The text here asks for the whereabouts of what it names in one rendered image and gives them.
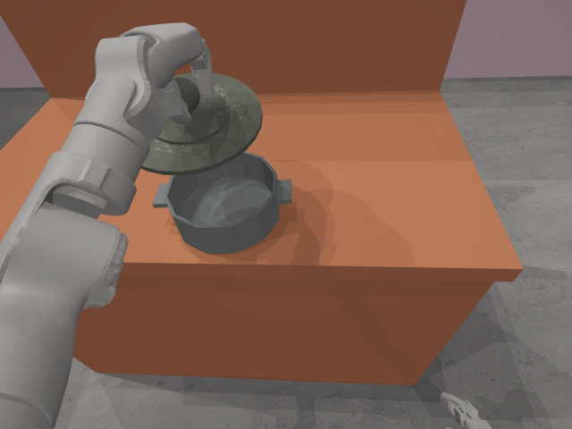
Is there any robot right hand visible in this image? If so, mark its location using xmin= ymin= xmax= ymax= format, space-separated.
xmin=441 ymin=392 xmax=492 ymax=429

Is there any robot left upper arm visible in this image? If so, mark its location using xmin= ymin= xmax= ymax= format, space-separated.
xmin=0 ymin=202 xmax=129 ymax=429

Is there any table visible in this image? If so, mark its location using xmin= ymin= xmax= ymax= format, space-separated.
xmin=0 ymin=0 xmax=524 ymax=386

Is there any robot left forearm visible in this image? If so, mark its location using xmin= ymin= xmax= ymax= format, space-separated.
xmin=0 ymin=29 xmax=175 ymax=284

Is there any robot left hand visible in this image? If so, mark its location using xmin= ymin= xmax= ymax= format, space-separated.
xmin=134 ymin=22 xmax=215 ymax=124

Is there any lid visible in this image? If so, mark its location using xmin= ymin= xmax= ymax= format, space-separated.
xmin=141 ymin=73 xmax=263 ymax=176

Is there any pot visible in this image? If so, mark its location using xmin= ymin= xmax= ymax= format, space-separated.
xmin=152 ymin=151 xmax=292 ymax=254

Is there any knob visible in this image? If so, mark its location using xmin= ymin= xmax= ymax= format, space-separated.
xmin=175 ymin=78 xmax=200 ymax=113

